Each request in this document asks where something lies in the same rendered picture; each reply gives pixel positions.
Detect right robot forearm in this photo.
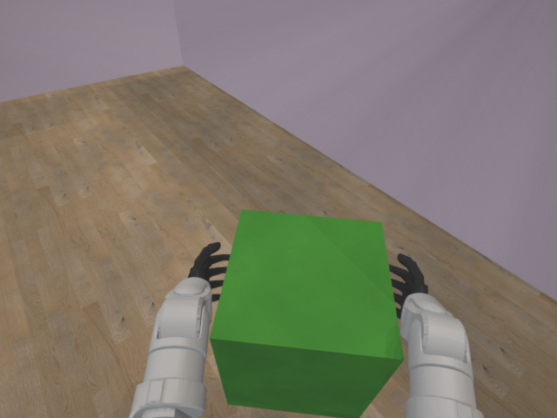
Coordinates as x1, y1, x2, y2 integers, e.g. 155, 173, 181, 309
400, 293, 484, 418

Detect robot right hand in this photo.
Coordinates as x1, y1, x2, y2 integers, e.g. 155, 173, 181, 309
389, 253, 428, 319

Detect robot left hand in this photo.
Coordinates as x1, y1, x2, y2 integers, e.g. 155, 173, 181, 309
188, 242, 230, 302

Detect carton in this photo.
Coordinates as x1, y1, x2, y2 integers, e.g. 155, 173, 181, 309
210, 210, 404, 418

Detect left robot forearm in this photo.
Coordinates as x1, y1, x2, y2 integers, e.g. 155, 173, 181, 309
129, 277, 212, 418

